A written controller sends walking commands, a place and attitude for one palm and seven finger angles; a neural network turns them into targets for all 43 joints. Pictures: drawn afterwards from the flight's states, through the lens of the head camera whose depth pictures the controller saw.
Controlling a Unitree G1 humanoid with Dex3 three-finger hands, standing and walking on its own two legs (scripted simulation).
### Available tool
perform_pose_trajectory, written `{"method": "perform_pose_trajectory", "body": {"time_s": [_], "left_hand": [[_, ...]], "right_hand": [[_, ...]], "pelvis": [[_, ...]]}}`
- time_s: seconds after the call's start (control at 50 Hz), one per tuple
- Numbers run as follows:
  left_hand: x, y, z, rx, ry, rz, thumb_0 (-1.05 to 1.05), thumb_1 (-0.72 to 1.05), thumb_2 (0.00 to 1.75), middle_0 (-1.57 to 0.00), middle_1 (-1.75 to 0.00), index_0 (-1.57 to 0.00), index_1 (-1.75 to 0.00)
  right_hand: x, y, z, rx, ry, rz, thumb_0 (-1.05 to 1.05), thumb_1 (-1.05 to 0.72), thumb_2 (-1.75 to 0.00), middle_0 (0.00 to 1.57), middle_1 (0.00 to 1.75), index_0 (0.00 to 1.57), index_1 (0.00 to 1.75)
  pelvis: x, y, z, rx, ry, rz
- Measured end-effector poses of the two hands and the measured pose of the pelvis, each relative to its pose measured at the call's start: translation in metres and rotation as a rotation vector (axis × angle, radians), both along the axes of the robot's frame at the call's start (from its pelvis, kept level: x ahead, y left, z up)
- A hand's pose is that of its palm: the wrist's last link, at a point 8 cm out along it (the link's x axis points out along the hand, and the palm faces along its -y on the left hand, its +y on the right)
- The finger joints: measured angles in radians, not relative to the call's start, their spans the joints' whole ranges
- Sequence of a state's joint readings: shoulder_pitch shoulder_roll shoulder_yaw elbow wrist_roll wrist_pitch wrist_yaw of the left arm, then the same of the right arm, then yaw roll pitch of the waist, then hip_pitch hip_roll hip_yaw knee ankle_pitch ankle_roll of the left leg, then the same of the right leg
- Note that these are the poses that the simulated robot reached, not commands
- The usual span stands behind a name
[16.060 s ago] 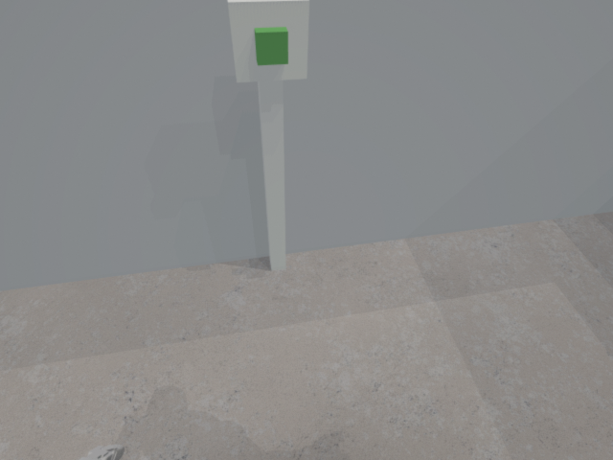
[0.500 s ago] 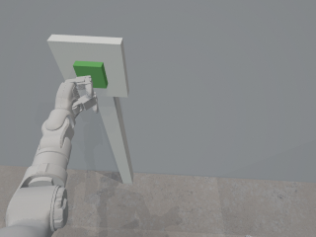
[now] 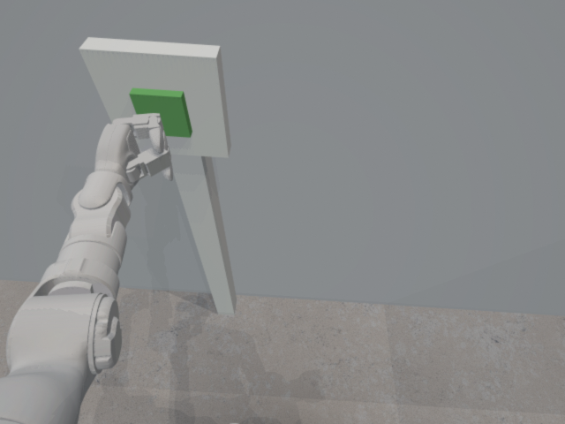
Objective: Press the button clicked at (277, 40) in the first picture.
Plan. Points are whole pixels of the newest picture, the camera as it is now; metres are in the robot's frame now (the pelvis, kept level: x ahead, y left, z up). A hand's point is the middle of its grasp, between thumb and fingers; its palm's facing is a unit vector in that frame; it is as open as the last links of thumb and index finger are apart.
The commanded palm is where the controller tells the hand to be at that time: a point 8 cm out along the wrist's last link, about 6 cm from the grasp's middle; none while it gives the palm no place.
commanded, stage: hold the button down briefly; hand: left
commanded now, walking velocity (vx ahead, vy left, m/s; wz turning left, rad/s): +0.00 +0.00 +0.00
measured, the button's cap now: (164, 109) +0.52 +0.17 +0.16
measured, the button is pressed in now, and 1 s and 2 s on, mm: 13 0 0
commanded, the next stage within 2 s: pull the fist back off the button in 0.22 s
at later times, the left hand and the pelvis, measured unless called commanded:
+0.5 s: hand (165, 155) +0.46 +0.16 +0.12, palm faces -0.05 -1.00 -0.01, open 2.8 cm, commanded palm +0.45 +0.20 +0.13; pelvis -0.01 +0.00 +0.00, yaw +0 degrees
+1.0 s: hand (163, 176) +0.43 +0.16 +0.11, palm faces -0.08 -1.00 +0.01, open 2.9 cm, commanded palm +0.39 +0.22 +0.13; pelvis +0.02 +0.00 +0.00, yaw -2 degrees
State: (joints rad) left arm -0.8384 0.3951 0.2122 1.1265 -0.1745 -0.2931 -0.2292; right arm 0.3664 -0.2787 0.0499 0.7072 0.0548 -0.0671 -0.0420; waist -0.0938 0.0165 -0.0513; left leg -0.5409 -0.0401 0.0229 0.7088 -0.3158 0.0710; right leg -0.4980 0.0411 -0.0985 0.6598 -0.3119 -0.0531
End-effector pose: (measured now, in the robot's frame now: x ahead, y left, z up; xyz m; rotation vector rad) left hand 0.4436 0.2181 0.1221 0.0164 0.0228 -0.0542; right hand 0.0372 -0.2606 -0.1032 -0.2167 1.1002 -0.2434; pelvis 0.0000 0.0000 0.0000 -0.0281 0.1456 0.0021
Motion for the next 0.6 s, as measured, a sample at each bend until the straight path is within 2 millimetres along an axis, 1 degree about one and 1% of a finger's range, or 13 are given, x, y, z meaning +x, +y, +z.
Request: {"method": "perform_pose_trajectory", "body": {"time_s": [0.24, 0.38, 0.5, 0.6], "left_hand": [[0.001, 0.000, 0.000, -0.003, 0.006, 0.001, -0.03, 0.78, 0.98, -1.30, -1.50, -1.36, -1.50], [0.000, 0.000, 0.000, 0.008, -0.002, 0.008, -0.03, 0.77, 0.98, -1.30, -1.50, -1.35, -1.50], [-0.001, -0.001, 0.000, -0.003, -0.004, 0.007, -0.03, 0.78, 0.98, -1.30, -1.50, -1.34, -1.50], [-0.004, -0.001, -0.001, -0.008, -0.014, 0.001, -0.03, 0.80, 0.97, -1.30, -1.50, -1.33, -1.50]], "right_hand": [[-0.020, -0.002, -0.001, -0.017, 0.019, 0.001, 0.01, -0.90, -0.89, 0.20, 0.30, 0.20, 0.30], [-0.028, -0.001, -0.001, -0.018, 0.023, 0.000, 0.01, -0.90, -0.89, 0.20, 0.30, 0.20, 0.30], [-0.029, 0.000, -0.002, -0.012, 0.021, -0.002, 0.01, -0.90, -0.89, 0.20, 0.30, 0.20, 0.30], [-0.022, 0.001, -0.002, -0.003, 0.001, -0.007, 0.01, -0.90, -0.89, 0.20, 0.30, 0.20, 0.30]], "pelvis": [[-0.009, 0.002, -0.003, -0.002, 0.013, 0.005], [-0.011, 0.003, -0.004, -0.003, 0.016, 0.006], [-0.011, 0.004, -0.004, -0.002, 0.016, 0.000], [-0.007, 0.004, -0.004, 0.000, 0.011, -0.009]]}}
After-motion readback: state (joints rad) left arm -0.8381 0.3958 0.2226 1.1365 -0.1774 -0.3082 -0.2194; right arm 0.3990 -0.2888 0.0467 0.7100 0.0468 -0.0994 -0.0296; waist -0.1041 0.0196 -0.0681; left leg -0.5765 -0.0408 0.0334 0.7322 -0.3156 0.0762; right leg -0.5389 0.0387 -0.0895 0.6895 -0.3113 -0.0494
